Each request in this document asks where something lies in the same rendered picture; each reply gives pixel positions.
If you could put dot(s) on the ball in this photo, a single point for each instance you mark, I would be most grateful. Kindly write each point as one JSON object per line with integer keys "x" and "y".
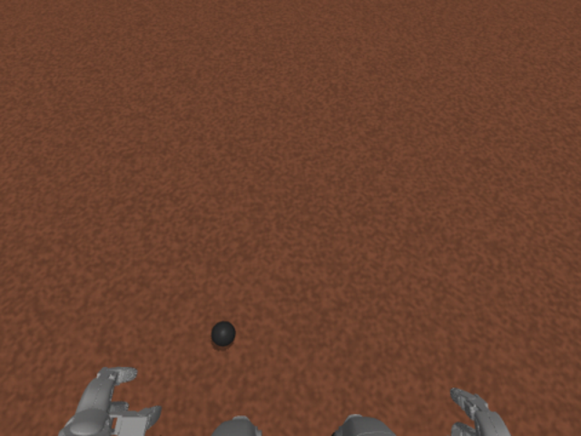
{"x": 223, "y": 333}

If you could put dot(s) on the left robot arm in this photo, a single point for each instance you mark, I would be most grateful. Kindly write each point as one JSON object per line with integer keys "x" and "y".
{"x": 89, "y": 422}

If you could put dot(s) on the right robot hand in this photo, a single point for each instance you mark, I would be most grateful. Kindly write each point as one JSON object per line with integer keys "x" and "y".
{"x": 487, "y": 422}

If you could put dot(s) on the left robot hand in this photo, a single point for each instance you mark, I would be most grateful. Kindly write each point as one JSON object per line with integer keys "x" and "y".
{"x": 99, "y": 392}

